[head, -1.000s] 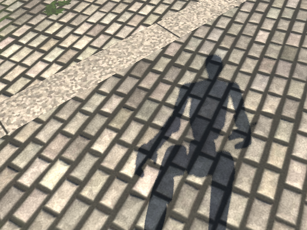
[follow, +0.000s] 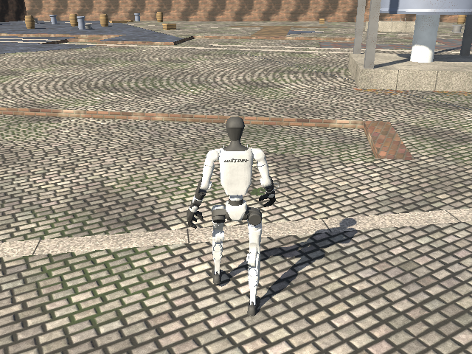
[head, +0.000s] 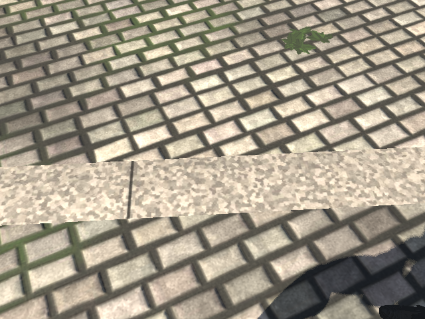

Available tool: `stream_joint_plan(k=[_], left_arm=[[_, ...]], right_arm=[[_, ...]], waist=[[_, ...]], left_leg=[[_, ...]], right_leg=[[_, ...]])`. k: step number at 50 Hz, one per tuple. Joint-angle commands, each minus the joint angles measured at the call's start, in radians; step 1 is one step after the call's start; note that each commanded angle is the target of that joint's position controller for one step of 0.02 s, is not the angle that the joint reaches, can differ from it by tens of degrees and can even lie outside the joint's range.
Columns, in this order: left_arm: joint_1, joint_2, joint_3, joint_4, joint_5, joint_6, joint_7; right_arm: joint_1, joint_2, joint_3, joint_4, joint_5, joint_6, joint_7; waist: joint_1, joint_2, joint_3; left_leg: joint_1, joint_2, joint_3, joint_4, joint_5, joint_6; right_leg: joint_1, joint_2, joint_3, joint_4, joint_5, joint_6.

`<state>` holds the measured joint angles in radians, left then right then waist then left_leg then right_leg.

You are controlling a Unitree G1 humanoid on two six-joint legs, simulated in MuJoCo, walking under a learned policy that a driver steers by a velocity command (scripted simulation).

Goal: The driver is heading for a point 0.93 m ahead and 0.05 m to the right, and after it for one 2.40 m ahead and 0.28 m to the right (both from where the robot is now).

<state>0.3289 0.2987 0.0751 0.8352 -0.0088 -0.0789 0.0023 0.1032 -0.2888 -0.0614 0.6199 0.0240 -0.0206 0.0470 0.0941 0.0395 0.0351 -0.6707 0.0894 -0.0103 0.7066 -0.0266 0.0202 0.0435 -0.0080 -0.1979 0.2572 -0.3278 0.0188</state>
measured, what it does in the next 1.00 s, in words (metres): walks ahead: left foot, then right foot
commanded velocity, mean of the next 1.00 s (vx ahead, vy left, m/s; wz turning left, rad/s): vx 0.50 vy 0.00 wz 0.17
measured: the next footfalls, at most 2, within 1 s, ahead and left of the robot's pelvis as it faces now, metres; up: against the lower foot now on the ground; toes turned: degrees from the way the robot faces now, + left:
left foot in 0.10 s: +0.22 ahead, +0.12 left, +0.00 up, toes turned +6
right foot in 0.58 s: +0.55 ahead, -0.03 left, +0.00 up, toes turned +14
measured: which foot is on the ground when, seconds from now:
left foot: up 0.00-0.08, down 0.10-0.60, up 0.62-1.00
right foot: down 0.00-0.08, up 0.10-0.56, down 0.58-1.00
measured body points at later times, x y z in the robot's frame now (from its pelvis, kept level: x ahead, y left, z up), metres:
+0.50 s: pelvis +0.29 +0.04 +0.00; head +0.32 +0.06 +0.45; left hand +0.45 +0.32 -0.08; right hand +0.41 -0.23 -0.10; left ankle +0.18 +0.12 -0.73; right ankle +0.50 -0.06 -0.70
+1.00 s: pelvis +0.57 +0.08 +0.01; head +0.60 +0.08 +0.46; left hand +0.53 +0.36 -0.11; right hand +0.84 -0.11 -0.06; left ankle +0.70 +0.25 -0.71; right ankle +0.51 -0.04 -0.74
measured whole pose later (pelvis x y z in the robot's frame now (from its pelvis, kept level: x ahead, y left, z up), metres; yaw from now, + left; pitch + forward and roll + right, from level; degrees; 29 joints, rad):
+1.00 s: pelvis +0.57 +0.08 +0.01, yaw +7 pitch +2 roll -1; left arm 0.40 0.28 0.06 0.81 -0.03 -0.05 0.00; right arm 0.04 -0.26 -0.03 0.65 0.01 -0.09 0.02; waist 0.11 0.03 0.02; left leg -0.55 0.03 -0.09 0.53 -0.01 -0.04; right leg -0.09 0.07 0.11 0.34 -0.29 -0.04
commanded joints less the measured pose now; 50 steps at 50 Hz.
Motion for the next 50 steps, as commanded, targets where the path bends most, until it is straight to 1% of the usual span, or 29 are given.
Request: stream_joint_plan(k=[1, 2, 3, 4, 5, 6, 7, 8, 9, 10, 11, 14, 19, 22, 25, 27, 28, 29, 30, 31, 32, 33, 34, 35, 36, 38, 43, 47, 50], left_arm=[[-0.033, 0.199, 0.049, -0.05, -0.017, 0.004, 0.006], [-0.034, 0.217, 0.054, -0.05, -0.022, 0.01, 0.01], [-0.039, 0.228, 0.057, -0.051, -0.025, 0.018, 0.014], [-0.045, 0.212, 0.05, -0.055, -0.025, 0.022, 0.019], [-0.017, 0.149, 0.025, -0.076, 0.009, 0.015, 0.02], [0.068, 0.027, -0.019, -0.14, 0.032, -0.016, 0.002], [-0.067, 0.131, -0.001, -0.148, -0.008, -0.048, -0.011], [-0.143, 0.156, 0.005, -0.174, -0.035, -0.063, -0.016], [-0.149, 0.14, -0.001, -0.169, -0.018, -0.069, -0.008], [-0.144, 0.144, 0.005, -0.16, 0.009, -0.066, -0.002], [-0.121, 0.149, 0.01, -0.156, 0.015, -0.054, -0.003], [-0.103, 0.11, 0.001, -0.144, 0.024, -0.024, -0.004], [-0.275, 0.048, -0.028, -0.176, 0.019, -0.026, -0.018], [-0.355, 0.063, -0.027, -0.199, 0.002, -0.033, -0.032], [-0.373, 0.089, -0.017, -0.217, 0.004, -0.04, -0.043], [-0.328, 0.102, -0.009, -0.211, 0.004, -0.044, -0.045], [-0.251, 0.118, 0.003, -0.192, 0.008, -0.046, -0.041], [-0.122, 0.156, 0.021, -0.162, 0.015, -0.048, -0.036], [0.036, 0.224, 0.036, -0.148, 0.026, -0.048, -0.032], [0.109, 0.253, 0.048, -0.107, 0.018, -0.037, -0.041], [0.108, 0.163, 0.024, -0.111, -0.01, -0.033, -0.042], [0.037, 0.133, 0.012, -0.119, -0.01, -0.027, -0.037], [-0.018, 0.127, 0.006, -0.131, 0.005, -0.02, -0.035], [-0.052, 0.114, 0.001, -0.135, 0.011, -0.016, -0.036], [-0.068, 0.102, -0.005, -0.141, 0.018, -0.018, -0.034], [-0.069, 0.098, -0.005, -0.138, 0.006, -0.02, -0.031], [-0.024, 0.149, 0.016, -0.11, -0.009, -0.007, -0.005], [0.051, 0.16, 0.022, -0.086, -0.019, 0.012, 0.004], [0.064, 0.165, 0.028, -0.084, -0.022, 0.025, 0.01]], right_arm=[[-0.089, -0.063, -0.017, -0.109, -0.001, -0.014, 0.015], [-0.054, -0.084, -0.028, -0.108, -0.005, -0.011, 0.015], [0.038, -0.115, -0.047, -0.089, -0.006, -0.007, 0.012], [0.207, -0.167, -0.079, -0.045, -0.003, -0.003, 0.001], [0.354, -0.254, -0.108, -0.015, 0.002, 0.008, -0.022], [0.296, -0.349, -0.109, -0.036, 0.004, -0.007, -0.021], [0.337, -0.248, -0.085, -0.049, 0.001, -0.018, -0.015], [0.301, -0.205, -0.07, -0.035, -0.006, -0.031, -0.014], [0.239, -0.18, -0.06, -0.039, -0.004, -0.036, -0.015], [0.175, -0.153, -0.051, -0.049, -0.009, -0.035, -0.018], [0.139, -0.137, -0.043, -0.064, -0.022, -0.035, -0.022], [0.129, -0.135, -0.04, -0.047, -0.021, -0.043, -0.036], [0.199, -0.15, -0.039, 0.012, -0.013, -0.044, -0.054], [0.258, -0.164, -0.041, 0.049, -0.007, -0.046, -0.05], [0.288, -0.164, -0.042, 0.077, -0.006, -0.037, -0.052], [0.282, -0.169, -0.045, 0.087, -0.007, -0.028, -0.054], [0.263, -0.165, -0.043, 0.084, -0.007, -0.024, -0.055], [0.258, -0.14, -0.032, 0.078, -0.014, -0.022, -0.056], [0.296, -0.092, -0.012, 0.055, -0.034, -0.025, -0.059], [0.417, -0.026, 0.007, 0.059, -0.009, -0.042, -0.056], [0.346, -0.119, -0.008, 0.066, 0.003, -0.05, -0.052], [0.227, -0.153, -0.018, 0.035, 0.007, -0.055, -0.048], [0.158, -0.143, -0.015, 0.018, -0.007, -0.06, -0.05], [0.133, -0.13, -0.017, 0.009, -0.022, -0.066, -0.05], [0.152, -0.115, -0.018, 0.01, -0.026, -0.066, -0.049], [0.18, -0.084, -0.012, 0.016, -0.028, -0.063, -0.049], [0.02, -0.039, 0.008, -0.019, -0.032, -0.069, -0.046], [-0.1, -0.05, 0.006, -0.041, -0.016, -0.085, -0.031], [-0.115, -0.085, -0.009, -0.051, -0.009, -0.097, -0.025]], waist=[[-0.034, -0.117, 0.023], [-0.061, -0.138, -0.009], [-0.12, -0.144, -0.064], [-0.211, -0.119, -0.151], [-0.256, 0.022, -0.246], [-0.122, 0.245, -0.368], [-0.223, 0.107, -0.413], [-0.218, 0.078, -0.257], [-0.17, -0.011, -0.18], [-0.128, -0.021, -0.126], [-0.092, 0.002, -0.11], [-0.067, 0.005, -0.089], [-0.14, 0.025, -0.039], [-0.178, 0.033, -0.008], [-0.175, 0.044, 0.008], [-0.146, 0.069, 0.0], [-0.099, 0.067, -0.04], [-0.04, 0.045, -0.144], [0.0, -0.08, -0.307], [-0.037, -0.377, -0.406], [0.002, -0.252, -0.33], [0.002, -0.169, -0.189], [-0.017, -0.095, -0.109], [-0.044, -0.08, -0.059], [-0.074, -0.107, -0.06], [-0.099, -0.129, -0.071], [-0.063, -0.113, -0.029], [-0.019, -0.121, -0.02], [-0.036, -0.141, -0.022]], left_leg=[[0.047, -0.045, 0.066, -0.065, -0.085, 0.046], [0.115, -0.082, 0.098, -0.07, -0.142, 0.068], [0.241, -0.125, 0.123, -0.092, -0.166, 0.096], [0.489, -0.164, 0.123, -0.153, -0.097, 0.135], [0.803, -0.011, -0.123, -0.156, -0.067, 0.2], [1.083, 0.226, -0.719, -0.285, -0.263, 0.401], [1.089, 0.236, -0.788, -0.394, -0.366, 0.381], [0.974, 0.207, -0.642, -0.405, -0.291, 0.336], [0.82, 0.164, -0.533, -0.404, -0.189, 0.303], [0.684, 0.126, -0.443, -0.413, -0.073, 0.282], [0.594, 0.103, -0.398, -0.435, 0.003, 0.279], [0.473, 0.078, -0.302, -0.473, 0.143, 0.286], [0.419, 0.01, -0.167, -0.482, 0.081, 0.213], [0.473, 0.05, -0.207, -0.474, -0.012, 0.206], [0.599, 0.107, -0.26, -0.414, 0.026, 0.191], [0.649, 0.121, -0.274, -0.362, 0.141, 0.17], [0.652, 0.091, -0.249, -0.278, 0.292, 0.151], [0.603, 0.034, -0.201, -0.108, 0.361, 0.121], [0.391, -0.055, -0.144, 0.202, 0.12, 0.073], [0.055, -0.195, -0.106, 0.507, -0.515, 0.008], [-0.068, -0.143, -0.18, 0.602, -0.54, 0.01], [-0.117, -0.09, -0.131, 0.597, -0.446, 0.012], [-0.095, -0.051, -0.093, 0.552, -0.369, 0.012], [-0.066, -0.025, -0.084, 0.487, -0.323, 0.008], [-0.009, -0.007, -0.085, 0.445, -0.293, 0.002], [0.034, -0.002, -0.068, 0.36, -0.289, -0.019], [0.09, -0.029, -0.044, 0.025, -0.061, -0.066], [0.176, -0.076, -0.045, -0.143, 0.067, -0.075], [0.237, -0.083, -0.066, -0.218, 0.012, -0.053]], right_leg=[[0.021, -0.274, 0.057, 0.007, 0.663, -0.137], [0.038, -0.273, 0.036, 0.086, 0.847, -0.127], [0.032, -0.261, 0.013, 0.225, 0.991, -0.113], [-0.063, -0.227, -0.017, 0.438, 0.983, -0.082], [-0.336, -0.181, -0.018, 0.762, 0.57, -0.037], [-0.747, 0.028, 0.133, 1.08, -0.283, 0.013], [-0.854, 0.001, 0.296, 1.148, -0.247, -0.003], [-0.911, -0.037, 0.282, 1.111, -0.149, -0.022], [-0.859, -0.079, 0.281, 1.023, -0.067, -0.025], [-0.787, -0.103, 0.278, 0.942, -0.026, -0.016], [-0.719, -0.118, 0.285, 0.909, 0.003, -0.008], [-0.666, -0.114, 0.251, 0.797, 0.063, 0.033], [-0.598, -0.072, 0.221, 0.433, 0.416, 0.046], [-0.586, -0.049, 0.227, 0.327, 0.469, 0.024], [-0.624, -0.041, 0.237, 0.263, 0.372, -0.02], [-0.573, -0.025, 0.218, 0.241, 0.283, -0.052], [-0.462, 0.002, 0.188, 0.208, 0.279, -0.076], [-0.256, -0.026, 0.206, 0.23, 0.328, -0.115], [0.061, -0.211, 0.429, 0.276, 0.362, -0.204], [0.321, -0.376, 0.883, 0.128, 0.093, -0.338], [0.296, -0.363, 0.933, 0.059, -0.123, -0.304], [0.166, -0.328, 0.797, 0.038, -0.105, -0.267], [0.031, -0.286, 0.702, 0.021, 0.007, -0.256], [-0.068, -0.25, 0.642, 0.0, 0.117, -0.258], [-0.123, -0.222, 0.603, -0.017, 0.201, -0.257], [-0.164, -0.193, 0.544, -0.045, 0.29, -0.273], [-0.25, -0.143, 0.43, -0.074, 0.342, -0.253], [-0.249, -0.144, 0.449, -0.032, 0.291, -0.23], [-0.203, -0.171, 0.527, 0.032, 0.228, -0.204]])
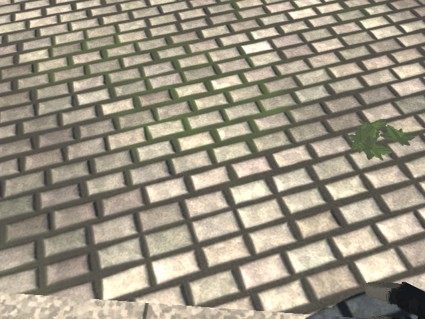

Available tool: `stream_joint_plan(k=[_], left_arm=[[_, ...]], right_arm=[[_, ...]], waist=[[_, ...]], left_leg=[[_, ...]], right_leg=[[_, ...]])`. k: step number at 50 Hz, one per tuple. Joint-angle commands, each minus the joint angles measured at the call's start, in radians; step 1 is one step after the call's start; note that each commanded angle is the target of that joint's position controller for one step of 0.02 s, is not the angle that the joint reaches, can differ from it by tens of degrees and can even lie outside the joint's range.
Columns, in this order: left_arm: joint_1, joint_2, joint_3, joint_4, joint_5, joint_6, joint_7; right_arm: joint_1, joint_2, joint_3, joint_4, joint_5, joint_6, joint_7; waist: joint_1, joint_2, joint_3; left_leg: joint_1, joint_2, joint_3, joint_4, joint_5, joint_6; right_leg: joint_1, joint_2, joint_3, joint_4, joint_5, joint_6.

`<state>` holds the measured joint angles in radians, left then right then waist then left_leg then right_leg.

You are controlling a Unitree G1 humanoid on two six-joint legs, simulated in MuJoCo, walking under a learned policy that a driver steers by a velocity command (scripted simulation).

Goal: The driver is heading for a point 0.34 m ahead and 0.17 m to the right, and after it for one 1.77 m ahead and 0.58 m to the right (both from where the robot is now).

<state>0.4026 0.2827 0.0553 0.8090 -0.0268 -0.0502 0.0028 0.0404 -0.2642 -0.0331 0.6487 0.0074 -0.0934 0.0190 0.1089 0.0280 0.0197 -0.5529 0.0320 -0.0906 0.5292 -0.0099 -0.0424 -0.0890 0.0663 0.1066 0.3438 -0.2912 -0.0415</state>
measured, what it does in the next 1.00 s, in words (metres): walks ahead, turning right: left foot, then right foot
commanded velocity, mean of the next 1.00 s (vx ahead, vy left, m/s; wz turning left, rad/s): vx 0.50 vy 0.00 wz -0.54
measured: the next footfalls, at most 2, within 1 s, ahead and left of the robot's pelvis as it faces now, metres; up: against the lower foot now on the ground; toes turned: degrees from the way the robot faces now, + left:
left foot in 0.06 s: +0.20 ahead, +0.14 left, +0.00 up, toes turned -6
right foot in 0.58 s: +0.42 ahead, -0.18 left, +0.00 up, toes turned -24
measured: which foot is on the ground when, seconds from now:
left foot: up 0.00-0.04, down 0.06-0.58, up 0.60-1.00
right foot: down 0.00-0.08, up 0.10-0.56, down 0.58-1.00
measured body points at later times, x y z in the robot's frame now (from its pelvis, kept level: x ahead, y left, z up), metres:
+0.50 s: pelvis +0.25 -0.01 -0.01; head +0.29 -0.02 +0.44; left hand +0.54 +0.15 -0.09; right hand +0.18 -0.29 -0.13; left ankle +0.16 +0.14 -0.74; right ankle +0.37 -0.18 -0.71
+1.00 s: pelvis +0.51 -0.13 +0.00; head +0.53 -0.16 +0.44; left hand +0.72 +0.09 -0.11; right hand +0.58 -0.46 -0.08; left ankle +0.74 -0.10 -0.72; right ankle +0.38 -0.17 -0.74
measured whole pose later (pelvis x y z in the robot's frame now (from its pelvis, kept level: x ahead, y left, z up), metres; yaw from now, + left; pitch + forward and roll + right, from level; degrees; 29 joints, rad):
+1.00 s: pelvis +0.51 -0.13 +0.00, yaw -34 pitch +2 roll +0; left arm 0.36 0.30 0.07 0.72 -0.02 -0.04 0.01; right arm 0.03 -0.29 -0.03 0.70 0.00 -0.10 0.03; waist 0.08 0.04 0.02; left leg -0.56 0.03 -0.08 0.52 0.05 -0.04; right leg -0.08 0.11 0.17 0.41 -0.34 -0.07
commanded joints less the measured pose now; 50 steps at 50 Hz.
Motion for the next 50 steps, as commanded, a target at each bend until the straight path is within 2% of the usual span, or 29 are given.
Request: stream_joint_plan(k=[1, 2, 3, 4, 5, 6, 7, 8, 9, 11, 15, 20, 24, 26, 27, 28, 29, 30, 31, 32, 33, 34, 35, 36, 37, 39, 43, 46, 50], left_arm=[[-0.019, 0.181, 0.049, -0.061, -0.002, 0.001, 0.012], [-0.03, 0.164, 0.045, -0.066, 0.0, 0.003, 0.013], [-0.039, 0.126, 0.033, -0.077, 0.007, 0.002, 0.01], [-0.039, 0.058, 0.009, -0.106, 0.03, -0.002, 0.009], [0.094, 0.012, -0.006, -0.14, -0.001, -0.017, 0.007], [0.055, 0.117, 0.017, -0.115, -0.019, -0.015, 0.011], [-0.043, 0.161, 0.032, -0.13, -0.014, -0.009, 0.01], [-0.077, 0.147, 0.033, -0.135, -0.005, -0.003, 0.011], [-0.097, 0.135, 0.035, -0.145, 0.004, 0.002, 0.007], [-0.093, 0.098, 0.033, -0.152, -0.004, 0.016, -0.003], [-0.162, 0.063, 0.023, -0.191, 0.006, 0.028, -0.011], [-0.302, 0.043, 0.009, -0.229, 0.006, 0.016, -0.041], [-0.392, 0.056, 0.011, -0.278, 0.003, 0.018, -0.061], [-0.367, 0.085, 0.026, -0.288, 0.008, 0.022, -0.065], [-0.302, 0.111, 0.041, -0.278, 0.011, 0.027, -0.063], [-0.154, 0.153, 0.068, -0.241, 0.008, 0.03, -0.056], [0.024, 0.223, 0.103, -0.195, 0.005, 0.04, -0.037], [-0.001, 0.353, 0.119, -0.199, -0.007, 0.034, -0.027], [0.04, 0.281, 0.095, -0.235, -0.001, 0.018, -0.031], [0.01, 0.221, 0.076, -0.218, 0.01, 0.003, -0.036], [-0.044, 0.198, 0.068, -0.217, 0.009, -0.005, -0.035], [-0.115, 0.166, 0.057, -0.227, 0.011, -0.005, -0.032], [-0.16, 0.144, 0.048, -0.243, 0.024, -0.006, -0.028], [-0.18, 0.139, 0.046, -0.249, 0.029, -0.007, -0.025], [-0.184, 0.141, 0.046, -0.245, 0.026, -0.01, -0.021], [-0.164, 0.159, 0.051, -0.228, 0.02, -0.013, -0.009], [-0.108, 0.178, 0.058, -0.195, 0.009, -0.004, 0.01], [-0.054, 0.177, 0.058, -0.163, 0.004, -0.001, 0.012], [-0.02, 0.16, 0.053, -0.127, 0.008, 0.005, 0.012]], right_arm=[[-0.023, -0.121, -0.043, -0.073, 0.008, -0.029, 0.003], [0.043, -0.136, -0.054, -0.054, 0.006, -0.031, -0.001], [0.147, -0.17, -0.07, -0.035, -0.005, -0.034, -0.009], [0.314, -0.236, -0.088, -0.019, -0.017, -0.031, -0.02], [0.359, -0.298, -0.102, 0.013, -0.018, -0.012, -0.013], [0.335, -0.201, -0.082, 0.005, -0.009, -0.009, -0.01], [0.294, -0.15, -0.067, 0.002, -0.005, -0.009, -0.013], [0.237, -0.127, -0.056, 0.002, -0.012, -0.008, -0.011], [0.201, -0.101, -0.049, 0.01, -0.016, -0.007, -0.009], [0.171, -0.089, -0.048, 0.024, -0.02, -0.014, -0.012], [0.185, -0.136, -0.067, 0.062, -0.016, -0.024, -0.017], [0.212, -0.18, -0.077, 0.098, -0.009, -0.009, -0.025], [0.258, -0.216, -0.088, 0.13, 0.012, 0.011, -0.026], [0.255, -0.245, -0.097, 0.134, 0.021, 0.024, -0.03], [0.252, -0.261, -0.102, 0.133, 0.026, 0.031, -0.033], [0.24, -0.257, -0.099, 0.129, 0.03, 0.038, -0.037], [0.255, -0.221, -0.083, 0.118, 0.012, 0.034, -0.042], [0.357, -0.068, -0.032, 0.056, -0.038, 0.012, -0.026], [0.27, -0.134, -0.035, 0.047, -0.007, -0.025, -0.013], [0.161, -0.192, -0.052, 0.017, 0.035, -0.042, -0.006], [0.139, -0.176, -0.044, 0.011, 0.028, -0.052, -0.01], [0.143, -0.175, -0.046, 0.024, 0.001, -0.052, -0.018], [0.164, -0.184, -0.053, 0.03, -0.011, -0.042, -0.019], [0.176, -0.181, -0.055, 0.033, -0.016, -0.03, -0.018], [0.183, -0.167, -0.053, 0.036, -0.02, -0.02, -0.018], [0.15, -0.136, -0.043, 0.028, -0.026, -0.006, -0.02], [-0.01, -0.091, -0.022, -0.007, -0.022, -0.008, -0.011], [-0.077, -0.1, -0.021, -0.022, -0.005, -0.018, 0.004], [-0.072, -0.138, -0.037, -0.028, -0.004, -0.031, 0.017]], waist=[[-0.074, -0.14, -0.014], [-0.112, -0.139, -0.04], [-0.165, -0.121, -0.112], [-0.228, 0.019, -0.263], [-0.159, 0.34, -0.353], [-0.187, 0.201, -0.259], [-0.201, 0.116, -0.144], [-0.173, 0.058, -0.088], [-0.152, 0.067, -0.043], [-0.121, 0.105, -0.016], [-0.12, 0.05, 0.007], [-0.167, 0.024, 0.034], [-0.183, 0.027, 0.062], [-0.149, 0.054, 0.027], [-0.105, 0.068, -0.021], [-0.019, 0.051, -0.098], [0.059, -0.015, -0.19], [-0.068, -0.316, -0.267], [0.009, -0.211, -0.434], [0.026, -0.145, -0.281], [-0.016, -0.086, -0.184], [-0.061, -0.048, -0.121], [-0.101, -0.067, -0.098], [-0.121, -0.076, -0.088], [-0.13, -0.073, -0.08], [-0.129, -0.064, -0.055], [-0.07, -0.091, -0.016], [-0.037, -0.107, -0.011], [-0.045, -0.139, -0.001]], left_leg=[[0.17, -0.026, 0.02, -0.062, -0.029, 0.024], [0.272, -0.025, 0.032, -0.096, -0.041, 0.047], [0.446, 0.024, 0.002, -0.096, -0.06, 0.083], [0.701, 0.218, -0.183, -0.079, -0.104, 0.145], [0.924, 0.41, -0.614, -0.174, -0.32, 0.296], [0.85, 0.383, -0.643, -0.231, -0.528, 0.281], [0.738, 0.339, -0.482, -0.243, -0.485, 0.242], [0.628, 0.294, -0.364, -0.263, -0.353, 0.223], [0.551, 0.262, -0.281, -0.286, -0.258, 0.222], [0.457, 0.222, -0.151, -0.335, -0.148, 0.213], [0.449, 0.238, -0.013, -0.378, 0.017, 0.24], [0.481, 0.216, 0.153, -0.378, 0.079, 0.205], [0.584, 0.25, 0.21, -0.335, 0.153, 0.175], [0.625, 0.253, 0.249, -0.225, 0.443, 0.154], [0.629, 0.245, 0.27, -0.11, 0.61, 0.142], [0.573, 0.215, 0.303, 0.084, 0.669, 0.116], [0.354, 0.178, 0.307, 0.364, 0.457, 0.074], [-0.119, -0.012, 0.253, 0.741, -0.512, 0.007], [-0.226, -0.05, 0.01, 0.868, -0.596, 0.016], [-0.306, -0.003, -0.003, 0.859, -0.494, 0.037], [-0.28, 0.037, 0.004, 0.775, -0.405, 0.049], [-0.214, 0.068, 0.005, 0.689, -0.356, 0.042], [-0.134, 0.088, -0.003, 0.638, -0.321, 0.036], [-0.089, 0.089, -0.001, 0.605, -0.305, 0.026], [-0.071, 0.086, 0.011, 0.568, -0.296, 0.012], [-0.06, 0.07, 0.03, 0.47, -0.23, -0.017], [0.001, 0.015, 0.038, 0.161, 0.042, -0.033], [0.058, -0.009, 0.033, 0.045, 0.128, -0.023], [0.074, -0.008, 0.025, -0.026, 0.014, 0.03]], right_leg=[[-0.07, -0.246, 0.238, -0.02, 0.192, -0.131], [-0.089, -0.22, 0.232, 0.039, 0.211, -0.11], [-0.146, -0.163, 0.197, 0.177, 0.227, -0.077], [-0.287, -0.088, 0.101, 0.481, 0.029, -0.035], [-0.613, 0.001, 0.003, 0.773, -0.325, 0.01], [-0.719, -0.07, 0.048, 0.896, -0.271, 0.02], [-0.737, -0.099, 0.034, 0.919, -0.179, 0.021], [-0.696, -0.131, 0.017, 0.902, -0.106, 0.028], [-0.676, -0.154, 0.018, 0.863, -0.06, 0.034], [-0.61, -0.182, 0.004, 0.823, -0.013, 0.042], [-0.65, -0.194, -0.006, 0.702, 0.098, 0.067], [-0.591, -0.174, -0.074, 0.433, 0.308, 0.047], [-0.576, -0.151, -0.125, 0.321, 0.243, 0.002], [-0.487, -0.097, -0.178, 0.298, 0.139, -0.038], [-0.386, -0.055, -0.208, 0.29, 0.095, -0.063], [-0.18, -0.009, -0.225, 0.229, 0.143, -0.098], [0.132, -0.049, -0.111, 0.215, 0.178, -0.145], [0.477, -0.329, 0.449, 0.15, 0.07, -0.329], [0.533, -0.409, 0.741, -0.02, -0.113, -0.388], [0.439, -0.379, 0.601, -0.049, -0.063, -0.327], [0.291, -0.337, 0.483, -0.049, 0.019, -0.293], [0.148, -0.298, 0.387, -0.052, 0.135, -0.267], [0.043, -0.27, 0.324, -0.07, 0.234, -0.258], [-0.018, -0.254, 0.302, -0.092, 0.277, -0.259], [-0.06, -0.246, 0.274, -0.103, 0.329, -0.265], [-0.132, -0.221, 0.212, -0.116, 0.384, -0.263], [-0.188, -0.154, 0.145, -0.106, 0.279, -0.2], [-0.161, -0.177, 0.177, -0.087, 0.198, -0.179], [-0.029, -0.236, 0.255, 0.004, 0.218, -0.157]])
Velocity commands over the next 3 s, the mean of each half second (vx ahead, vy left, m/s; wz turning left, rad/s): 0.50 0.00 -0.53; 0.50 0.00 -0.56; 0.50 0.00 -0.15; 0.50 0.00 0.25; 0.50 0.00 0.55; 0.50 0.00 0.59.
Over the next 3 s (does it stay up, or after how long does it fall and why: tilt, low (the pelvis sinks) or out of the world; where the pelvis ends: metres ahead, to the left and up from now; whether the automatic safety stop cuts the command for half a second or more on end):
stays up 1.48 -0.61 0.00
